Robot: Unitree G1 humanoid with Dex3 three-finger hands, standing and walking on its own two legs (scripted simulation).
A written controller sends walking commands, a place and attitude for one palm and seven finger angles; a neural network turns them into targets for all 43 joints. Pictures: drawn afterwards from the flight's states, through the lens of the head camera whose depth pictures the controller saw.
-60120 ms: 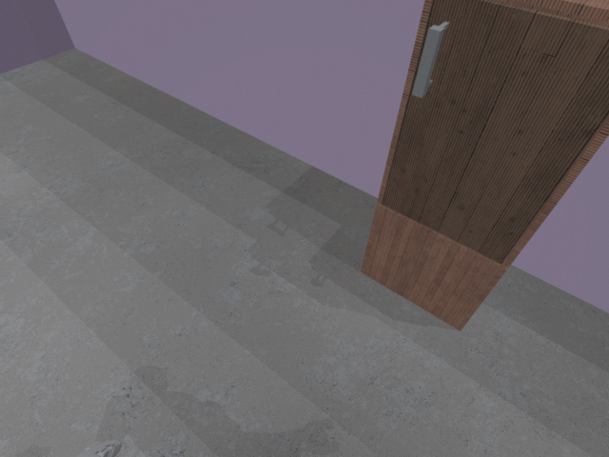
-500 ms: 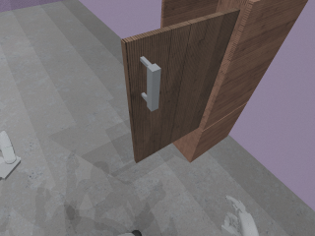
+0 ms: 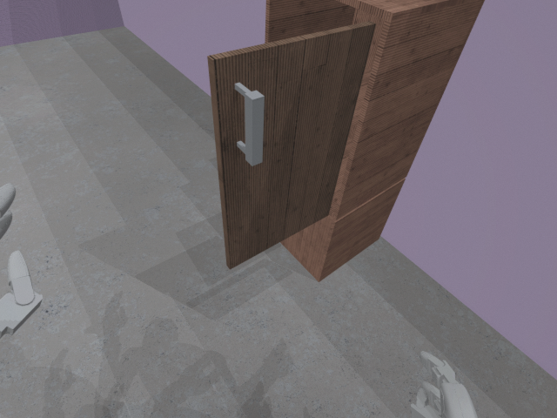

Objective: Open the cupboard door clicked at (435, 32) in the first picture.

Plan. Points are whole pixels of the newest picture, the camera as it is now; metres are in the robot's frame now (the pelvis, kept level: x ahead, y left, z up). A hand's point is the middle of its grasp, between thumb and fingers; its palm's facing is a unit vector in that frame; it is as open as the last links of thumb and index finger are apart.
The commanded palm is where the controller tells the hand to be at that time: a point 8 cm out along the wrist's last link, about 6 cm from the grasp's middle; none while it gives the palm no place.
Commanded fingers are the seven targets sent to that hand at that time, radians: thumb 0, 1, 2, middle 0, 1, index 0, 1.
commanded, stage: stop stepping back and stand still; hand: left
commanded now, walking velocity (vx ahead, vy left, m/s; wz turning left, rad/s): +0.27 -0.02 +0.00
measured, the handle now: (247, 124) +0.57 +0.08 +0.13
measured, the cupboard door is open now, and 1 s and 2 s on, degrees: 88 88 88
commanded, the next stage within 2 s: let the arm hang, fingers relaxed in 0.38 s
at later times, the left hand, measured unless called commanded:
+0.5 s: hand (9, 343) +0.16 +0.26 +0.16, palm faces +0.42 -0.75 -0.50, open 7.4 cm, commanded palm none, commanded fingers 0.00 0.90 0.90 -0.20 -0.30 -0.20 -0.30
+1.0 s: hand out of the picture -0.08 +0.19 -0.17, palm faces +0.11 -0.97 -0.22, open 7.1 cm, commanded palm none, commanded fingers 0.00 0.90 0.90 -0.20 -0.30 -0.20 -0.30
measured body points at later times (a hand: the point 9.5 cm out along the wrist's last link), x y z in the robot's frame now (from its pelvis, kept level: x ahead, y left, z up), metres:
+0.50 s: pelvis -0.04 +0.00 -0.01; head -0.05 -0.01 +0.44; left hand +0.13 +0.30 +0.19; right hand +0.10 -0.22 -0.10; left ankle +0.00 +0.13 -0.74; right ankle -0.04 -0.08 -0.74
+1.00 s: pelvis -0.04 +0.00 +0.01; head -0.02 +0.00 +0.46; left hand -0.08 +0.24 -0.15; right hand -0.04 -0.21 -0.16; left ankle -0.03 +0.12 -0.74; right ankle -0.04 -0.08 -0.74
